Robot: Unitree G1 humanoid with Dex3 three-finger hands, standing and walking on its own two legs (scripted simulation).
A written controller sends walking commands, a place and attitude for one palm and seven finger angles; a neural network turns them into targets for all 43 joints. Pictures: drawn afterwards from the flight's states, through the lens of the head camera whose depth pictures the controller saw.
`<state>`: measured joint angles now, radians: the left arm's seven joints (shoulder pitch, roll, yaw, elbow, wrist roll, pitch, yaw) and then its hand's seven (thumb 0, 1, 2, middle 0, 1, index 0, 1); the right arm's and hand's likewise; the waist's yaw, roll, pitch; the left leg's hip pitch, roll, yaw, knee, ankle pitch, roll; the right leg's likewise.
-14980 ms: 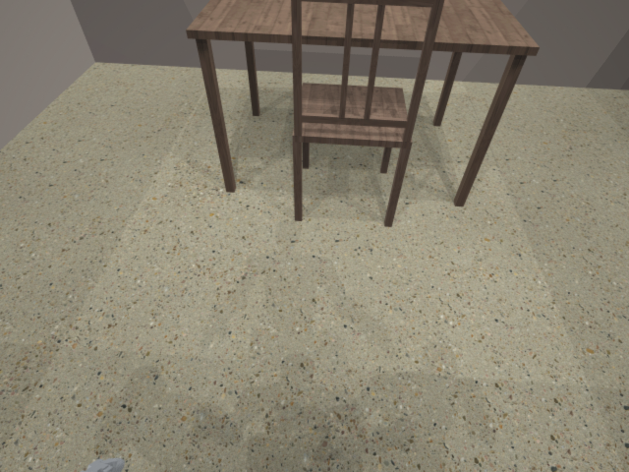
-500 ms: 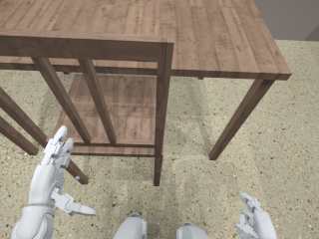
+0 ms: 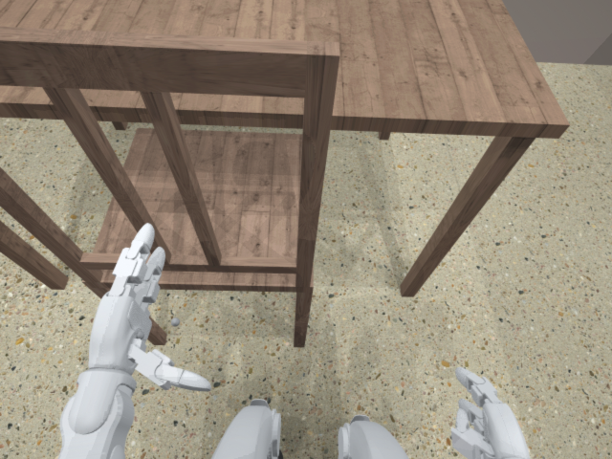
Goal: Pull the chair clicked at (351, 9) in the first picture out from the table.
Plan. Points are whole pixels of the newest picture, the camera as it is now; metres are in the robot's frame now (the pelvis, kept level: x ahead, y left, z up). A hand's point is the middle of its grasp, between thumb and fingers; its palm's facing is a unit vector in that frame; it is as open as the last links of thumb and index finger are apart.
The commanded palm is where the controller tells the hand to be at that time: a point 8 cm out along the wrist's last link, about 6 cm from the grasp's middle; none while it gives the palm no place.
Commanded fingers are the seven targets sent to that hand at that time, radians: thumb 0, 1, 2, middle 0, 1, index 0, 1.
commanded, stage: aim the fingers beside a spindle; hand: left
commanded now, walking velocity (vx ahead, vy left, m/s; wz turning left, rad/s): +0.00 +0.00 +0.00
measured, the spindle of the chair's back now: (127, 197) +0.43 +0.26 +0.05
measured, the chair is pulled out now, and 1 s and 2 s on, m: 0.00 0.00 0.00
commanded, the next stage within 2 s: push the fingers through the gap in 0.98 s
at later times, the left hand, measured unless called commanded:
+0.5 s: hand (203, 315) +0.29 +0.14 +0.01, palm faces +0.00 -1.00 -0.02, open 16.9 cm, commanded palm +0.27 +0.20 +0.02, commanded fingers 0.00 -0.50 0.30 -0.06 -0.08 -0.06 -0.08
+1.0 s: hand (197, 314) +0.29 +0.15 +0.01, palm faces +0.03 -1.00 -0.04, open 16.9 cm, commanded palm +0.26 +0.20 +0.02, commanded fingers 0.00 -0.50 0.30 -0.06 -0.08 -0.06 -0.08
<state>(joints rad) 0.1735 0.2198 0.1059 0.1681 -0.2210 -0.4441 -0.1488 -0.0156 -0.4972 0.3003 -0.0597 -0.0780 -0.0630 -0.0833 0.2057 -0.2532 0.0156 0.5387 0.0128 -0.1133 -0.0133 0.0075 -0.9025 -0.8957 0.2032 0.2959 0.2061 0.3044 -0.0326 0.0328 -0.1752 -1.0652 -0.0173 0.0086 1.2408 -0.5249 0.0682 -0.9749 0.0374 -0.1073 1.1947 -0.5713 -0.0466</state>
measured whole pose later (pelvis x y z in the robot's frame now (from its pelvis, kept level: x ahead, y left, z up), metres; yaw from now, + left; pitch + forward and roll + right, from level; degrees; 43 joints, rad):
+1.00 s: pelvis +0.00 -0.01 -0.01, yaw +0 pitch +22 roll -3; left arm 0.14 0.20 0.06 0.19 -0.17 -0.47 -0.05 -0.02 -0.50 0.30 -0.06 -0.08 -0.06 -0.08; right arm 0.19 -0.24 0.01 0.53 0.01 -0.03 0.01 0.01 -0.90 -0.90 0.20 0.30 0.20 0.30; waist -0.03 0.03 -0.19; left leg -1.12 -0.01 0.02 1.29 -0.55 0.06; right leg -1.04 0.04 -0.10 1.25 -0.60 -0.05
